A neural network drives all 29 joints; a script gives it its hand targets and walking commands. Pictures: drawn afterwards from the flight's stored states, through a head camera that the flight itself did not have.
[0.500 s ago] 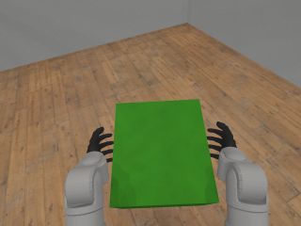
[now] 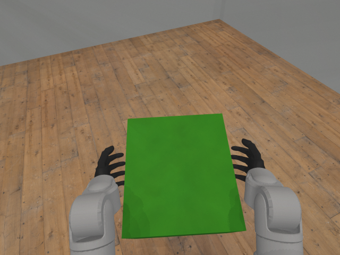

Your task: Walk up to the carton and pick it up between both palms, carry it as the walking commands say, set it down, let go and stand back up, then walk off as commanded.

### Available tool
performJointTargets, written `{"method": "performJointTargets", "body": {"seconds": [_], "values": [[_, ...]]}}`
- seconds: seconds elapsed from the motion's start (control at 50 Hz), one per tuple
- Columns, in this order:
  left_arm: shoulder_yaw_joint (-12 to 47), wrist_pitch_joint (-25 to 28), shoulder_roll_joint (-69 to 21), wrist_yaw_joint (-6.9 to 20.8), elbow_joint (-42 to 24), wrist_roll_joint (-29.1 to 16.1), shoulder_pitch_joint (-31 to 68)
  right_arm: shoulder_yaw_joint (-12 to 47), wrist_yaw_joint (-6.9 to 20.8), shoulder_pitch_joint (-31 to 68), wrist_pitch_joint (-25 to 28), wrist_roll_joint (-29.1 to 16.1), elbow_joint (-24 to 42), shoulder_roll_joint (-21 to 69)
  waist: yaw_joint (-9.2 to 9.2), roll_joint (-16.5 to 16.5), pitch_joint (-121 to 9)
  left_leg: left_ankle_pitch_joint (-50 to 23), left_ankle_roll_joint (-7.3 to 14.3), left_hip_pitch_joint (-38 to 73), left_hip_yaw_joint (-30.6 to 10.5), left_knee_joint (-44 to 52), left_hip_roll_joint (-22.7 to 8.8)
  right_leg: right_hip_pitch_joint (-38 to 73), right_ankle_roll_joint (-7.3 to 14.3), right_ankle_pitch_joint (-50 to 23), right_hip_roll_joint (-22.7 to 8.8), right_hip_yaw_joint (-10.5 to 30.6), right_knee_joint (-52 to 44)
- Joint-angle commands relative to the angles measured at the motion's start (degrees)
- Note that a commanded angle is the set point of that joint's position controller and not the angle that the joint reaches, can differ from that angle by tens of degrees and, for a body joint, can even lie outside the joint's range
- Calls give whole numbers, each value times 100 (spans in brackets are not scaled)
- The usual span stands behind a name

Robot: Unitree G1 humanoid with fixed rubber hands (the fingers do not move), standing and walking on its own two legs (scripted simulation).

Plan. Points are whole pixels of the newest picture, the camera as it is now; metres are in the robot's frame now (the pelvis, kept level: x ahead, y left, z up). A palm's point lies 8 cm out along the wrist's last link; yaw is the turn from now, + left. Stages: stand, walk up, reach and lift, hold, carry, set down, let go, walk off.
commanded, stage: carry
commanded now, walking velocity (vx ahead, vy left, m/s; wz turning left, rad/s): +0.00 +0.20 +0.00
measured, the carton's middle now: (178, 177) +0.30 +0.01 +0.01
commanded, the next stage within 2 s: none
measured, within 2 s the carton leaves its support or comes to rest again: neither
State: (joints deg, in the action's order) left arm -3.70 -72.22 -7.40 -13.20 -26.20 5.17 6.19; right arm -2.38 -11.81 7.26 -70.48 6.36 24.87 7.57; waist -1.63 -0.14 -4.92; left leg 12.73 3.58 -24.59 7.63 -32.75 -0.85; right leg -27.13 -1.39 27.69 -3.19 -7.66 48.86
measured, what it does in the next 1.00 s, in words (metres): steps to the left: right foot, then left foot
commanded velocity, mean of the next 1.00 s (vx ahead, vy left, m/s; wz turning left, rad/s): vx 0.00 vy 0.20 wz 0.00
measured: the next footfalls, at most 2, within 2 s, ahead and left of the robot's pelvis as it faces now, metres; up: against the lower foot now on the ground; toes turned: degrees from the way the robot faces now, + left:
right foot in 0.04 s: +0.04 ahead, -0.09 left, +0.00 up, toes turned -10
left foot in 0.34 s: +0.04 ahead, +0.22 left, +0.00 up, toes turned +7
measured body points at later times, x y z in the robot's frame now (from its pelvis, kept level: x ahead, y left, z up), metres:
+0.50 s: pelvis -0.05 +0.14 +0.00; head -0.04 +0.15 +0.45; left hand +0.21 +0.30 +0.08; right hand +0.23 -0.01 +0.09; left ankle +0.00 +0.22 -0.73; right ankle -0.06 +0.01 -0.67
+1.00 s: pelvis -0.09 +0.28 +0.00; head -0.08 +0.29 +0.45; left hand +0.18 +0.44 +0.08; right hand +0.19 +0.13 +0.09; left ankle -0.05 +0.39 -0.73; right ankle -0.08 +0.11 -0.70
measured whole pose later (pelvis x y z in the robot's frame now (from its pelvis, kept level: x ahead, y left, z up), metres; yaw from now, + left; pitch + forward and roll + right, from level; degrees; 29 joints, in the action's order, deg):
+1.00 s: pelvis -0.09 +0.28 +0.00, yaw +0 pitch +4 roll +0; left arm -3.7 -71.8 -7.5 -12.7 -27.5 6.4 6.8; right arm -2.5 -12.2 8.1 -70.4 5.4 26.0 7.6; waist 0.4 2.0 -3.1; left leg 12.6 1.4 -24.1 6.2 -33.7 -1.6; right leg -26.9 -4.2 26.8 -10.0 -4.4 46.5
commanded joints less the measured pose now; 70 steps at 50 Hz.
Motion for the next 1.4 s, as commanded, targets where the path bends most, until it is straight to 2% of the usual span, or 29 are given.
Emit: {"method": "performJointTargets", "body": {"seconds": [0.0, 0.02, 0.06, 0.12, 0.28, 0.32, 0.34, 0.36, 0.42, 0.58, 0.6, 0.62, 0.64, 0.66, 0.7, 0.8, 0.88, 0.92, 0.94, 0.96, 1.04, 1.14, 1.18, 1.2, 1.22, 1.24, 1.26, 1.3, 1.38], "values": [[3819, 234, -5573, 1657, -719, -2418, 2595, 3433, 1338, 1913, 124, -2058, 505, 5631, 102, -645, -1788, -1592, 597, 1260, -832, 355, -1072, 914, 61, -1004, -32, -128, -2165], [3717, 213, -5504, 1665, -621, -2355, 2492, 3462, 1318, 1856, 100, -2058, 435, 5578, 99, -340, -1753, -1227, 305, 476, -726, 117, -898, 1799, 108, -1564, -504, 343, -2617], [3539, 245, -5501, 1660, -301, -2212, 2295, 3653, 1352, 2185, 11, -2134, 692, 5440, 66, 2170, -1611, 1642, -341, -1321, -335, -1543, -31, 2436, 1169, -3602, -2747, 3055, -3119], [3492, 260, -5628, 1669, -494, -2171, 2421, 3885, 1443, 2600, 20, -2381, 776, 5718, 97, 624, -1142, 1016, -409, -1222, -784, -2618, -344, 1761, 1133, -2647, -2161, 1845, -3041], [3467, 226, -5242, 1528, -645, -2049, 2086, 3697, 1418, 2058, -39, -2396, 549, 5555, 148, 1238, -1536, 357, -444, 340, 123, 524, 112, 1646, 506, -3250, -1432, 645, -2103], [3528, 192, -5177, 1515, -622, -2011, 2063, 3545, 1425, 1891, -66, -2291, 393, 5427, 158, 513, -1739, -167, -372, 1608, -231, 1128, -273, 783, 81, -2371, -1034, 329, -1330], [3650, 153, -5198, 1518, -737, -2069, 2212, 3401, 1444, 1849, -56, -2211, 340, 5275, 184, -904, -1479, -969, 12, 1718, -1843, 1389, -1411, -263, -240, -735, -395, -121, -516], [3798, 128, -5243, 1526, -808, -2104, 2485, 3367, 1463, 1855, -38, -2199, 301, 5350, 221, -1745, -1383, -1417, 572, 1630, -2208, 1445, -1846, -698, -241, 522, -155, -269, 363], [3992, 171, -5700, 1646, -814, -2361, 2836, 3357, 1487, 2047, 62, -2180, 476, 5678, 184, -1042, -1377, -836, 714, 1228, -1338, 1229, -1405, -674, -39, 357, -155, 243, 1594], [3812, 195, -5583, 1635, -718, -2364, 2434, 3521, 1367, 1904, 82, -2116, 633, 5605, 128, -621, -1767, -1276, 714, 1445, -1195, 881, -1187, 839, 123, -430, 71, -128, -1764], [3719, 176, -5524, 1642, -640, -2308, 2387, 3539, 1347, 1850, 46, -2113, 545, 5545, 99, -457, -1799, -1098, 467, 956, -1021, 697, -1073, 1593, 118, -1170, -246, 22, -2563], [3613, 165, -5455, 1655, -531, -2251, 2308, 3561, 1326, 1858, 24, -2107, 464, 5542, 89, 110, -1675, -698, 136, -34, -872, 241, -779, 2426, 245, -1515, -954, 941, -2850], [3527, 189, -5405, 1663, -349, -2171, 2270, 3658, 1348, 2052, -34, -2123, 632, 5440, 51, 1801, -1529, 670, -256, -1228, -350, -655, -158, 2731, 900, -2667, -2484, 2744, -3049], [3575, 193, -5607, 1661, -374, -2228, 2361, 3711, 1377, 2349, -32, -2204, 800, 5502, 45, 1803, -1225, 1504, -372, -1415, -512, -1850, -125, 2287, 1386, -3395, -2788, 2753, -3154], [3544, 225, -5702, 1662, -565, -2225, 2395, 3888, 1428, 2623, -2, -2399, 885, 5722, 84, 548, -974, 1008, -421, -1250, -823, -2674, -244, 1789, 1230, -2846, -2334, 1933, -3069], [3486, 284, -5452, 1576, -817, -2162, 2372, 3891, 1419, 2417, 29, -2513, 854, 5761, 105, 1122, -1212, 941, -526, -713, -301, -1448, -103, 2010, 797, -4054, -1654, 845, -2491], [3500, 214, -5255, 1506, -690, -2037, 2002, 3724, 1402, 1983, -54, -2426, 622, 5553, 161, 1217, -1506, 236, -462, 565, 215, 714, 157, 1760, 399, -3705, -1367, 468, -1839], [3580, 189, -5204, 1496, -695, -2014, 2058, 3580, 1421, 1887, -63, -2326, 498, 5406, 152, 248, -1692, -813, -316, 1875, -596, 1115, -572, 636, -21, -2195, -912, 192, -993], [3768, 154, -5235, 1505, -872, -2105, 2314, 3427, 1444, 1843, -24, -2249, 424, 5273, 195, -1453, -1438, -2037, 242, 1902, -2183, 1240, -1720, -454, -353, -184, -242, -339, -190], [3853, 146, -5371, 1516, -832, -2120, 2439, 3445, 1462, 1921, -10, -2270, 488, 5414, 215, -1755, -1471, -2367, 703, 1871, -2174, 1254, -1857, -639, -246, 927, -155, -180, 760], [4154, 244, -5882, 1649, -990, -2489, 2856, 3372, 1474, 1988, 153, -2185, 657, 5800, 194, -1008, -1541, -1109, 673, 1535, -1166, 1098, -1244, -578, -54, 197, -127, 165, 1329], [4014, 253, -5725, 1627, -882, -2458, 2630, 3466, 1413, 1948, 165, -2154, 738, 5684, 201, -824, -1737, -1067, 883, 1609, -1484, 1231, -1359, 196, 87, 249, 54, 41, -294], [3846, 208, -5606, 1623, -708, -2372, 2419, 3505, 1369, 1896, 96, -2122, 642, 5586, 126, -628, -1768, -1107, 690, 1418, -1255, 1033, -1183, 951, 155, -417, 46, -120, -1791], [3750, 188, -5546, 1631, -624, -2317, 2382, 3523, 1348, 1855, 59, -2115, 550, 5531, 96, -452, -1796, -906, 444, 936, -1086, 857, -1070, 1689, 148, -1134, -274, 30, -2575], [3644, 175, -5475, 1645, -513, -2263, 2329, 3544, 1325, 1883, 35, -2107, 470, 5526, 88, 125, -1661, -483, 119, -40, -946, 407, -778, 2487, 273, -1423, -972, 938, -2860], [3553, 189, -5417, 1655, -327, -2183, 2285, 3641, 1341, 2067, -26, -2124, 631, 5435, 40, 1793, -1506, 640, -263, -1185, -425, -526, -175, 2733, 902, -2277, -2502, 2747, -3109], [3596, 192, -5593, 1654, -341, -2240, 2383, 3677, 1365, 2372, -27, -2188, 790, 5474, 34, 1820, -1111, 1428, -389, -1477, -471, -1731, -102, 2268, 1392, -3115, -2869, 2793, -3252], [3571, 221, -5690, 1654, -545, -2245, 2394, 3854, 1406, 2617, 5, -2386, 865, 5712, 76, 568, -901, 938, -434, -1308, -836, -2619, -221, 1819, 1219, -2840, -2381, 1924, -3111], [3526, 291, -5523, 1586, -785, -2195, 2442, 3886, 1407, 2440, 40, -2499, 847, 5804, 115, 1005, -1100, 793, -521, -829, -386, -1708, -113, 2013, 770, -4087, -1674, 817, -2519]]}}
